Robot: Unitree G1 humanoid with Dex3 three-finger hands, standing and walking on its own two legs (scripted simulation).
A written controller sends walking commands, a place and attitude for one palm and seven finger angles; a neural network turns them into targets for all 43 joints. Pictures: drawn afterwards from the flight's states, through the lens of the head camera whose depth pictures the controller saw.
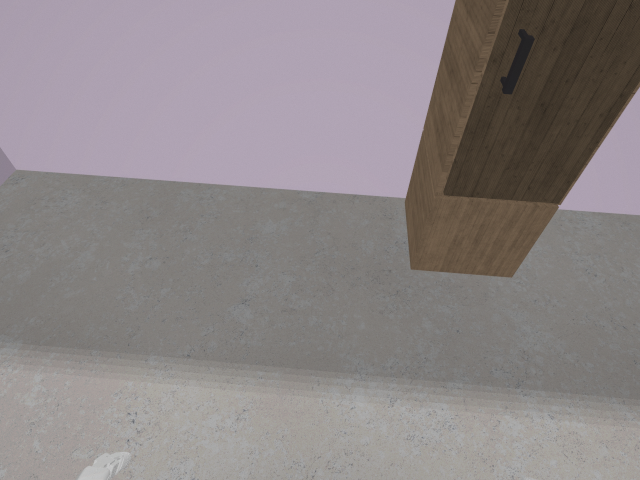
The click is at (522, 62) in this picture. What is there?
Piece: cupboard door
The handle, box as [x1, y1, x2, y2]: [500, 29, 534, 93]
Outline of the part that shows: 524,29 519,30 518,34 522,39 507,77 501,77 500,80 503,85 503,93 512,92 534,39 531,35 528,35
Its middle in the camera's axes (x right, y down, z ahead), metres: +0.44 -0.40 +0.88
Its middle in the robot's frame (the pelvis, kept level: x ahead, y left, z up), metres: +0.96 -0.39 +0.09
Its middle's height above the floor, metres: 0.86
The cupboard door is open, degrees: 0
